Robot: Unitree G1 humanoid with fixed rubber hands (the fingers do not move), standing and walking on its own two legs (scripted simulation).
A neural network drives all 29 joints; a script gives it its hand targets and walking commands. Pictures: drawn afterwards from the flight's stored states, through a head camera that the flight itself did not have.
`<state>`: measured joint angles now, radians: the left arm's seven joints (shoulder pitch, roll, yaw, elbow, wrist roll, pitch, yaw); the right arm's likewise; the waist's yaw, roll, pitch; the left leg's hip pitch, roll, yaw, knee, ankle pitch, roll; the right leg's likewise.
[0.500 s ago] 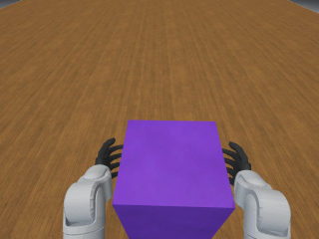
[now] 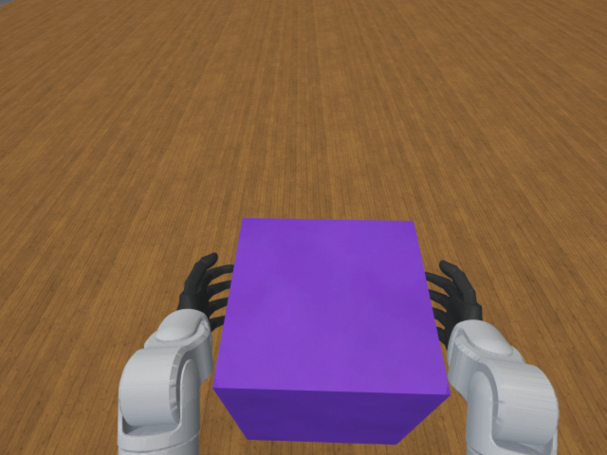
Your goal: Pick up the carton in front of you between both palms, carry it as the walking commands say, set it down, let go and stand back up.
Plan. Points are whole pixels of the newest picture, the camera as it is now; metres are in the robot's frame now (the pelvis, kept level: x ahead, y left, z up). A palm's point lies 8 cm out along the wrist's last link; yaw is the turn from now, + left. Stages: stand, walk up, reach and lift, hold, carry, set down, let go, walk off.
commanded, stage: carry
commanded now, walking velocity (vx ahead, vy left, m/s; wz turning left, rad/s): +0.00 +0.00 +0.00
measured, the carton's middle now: (324, 338) +0.26 +0.00 +0.03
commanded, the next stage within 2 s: hold in 1.44 s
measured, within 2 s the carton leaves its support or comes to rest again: neither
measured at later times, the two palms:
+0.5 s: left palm (198, 276) +0.32 +0.17 +0.09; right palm (424, 277) +0.32 -0.13 +0.09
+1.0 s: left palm (195, 302) +0.31 +0.18 +0.05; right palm (410, 303) +0.31 -0.12 +0.05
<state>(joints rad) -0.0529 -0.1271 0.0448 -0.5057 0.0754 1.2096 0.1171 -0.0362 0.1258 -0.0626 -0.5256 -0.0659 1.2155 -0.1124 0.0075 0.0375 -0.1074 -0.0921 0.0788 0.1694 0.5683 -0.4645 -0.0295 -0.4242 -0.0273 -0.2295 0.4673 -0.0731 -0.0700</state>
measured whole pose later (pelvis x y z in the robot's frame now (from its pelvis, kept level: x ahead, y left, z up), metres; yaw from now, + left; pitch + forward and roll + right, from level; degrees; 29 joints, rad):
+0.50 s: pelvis +0.08 +0.01 +0.00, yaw +1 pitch +4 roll -1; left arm -0.05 -0.13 0.06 -0.41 0.08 1.20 0.11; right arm -0.04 0.13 -0.06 -0.42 -0.08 1.21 -0.11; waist 0.00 0.02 -0.14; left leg -0.13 0.05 0.11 0.52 -0.45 -0.01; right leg -0.38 -0.06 -0.23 0.58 -0.26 -0.04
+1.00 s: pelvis +0.04 +0.02 +0.01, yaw +1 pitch +1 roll +0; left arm -0.14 -0.13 0.12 0.04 0.20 0.86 0.03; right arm -0.12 0.13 -0.11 0.03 -0.20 0.87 -0.03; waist 0.00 0.01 -0.11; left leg -0.13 0.02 0.12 0.51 -0.40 0.02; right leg -0.36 -0.08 -0.21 0.52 -0.18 -0.02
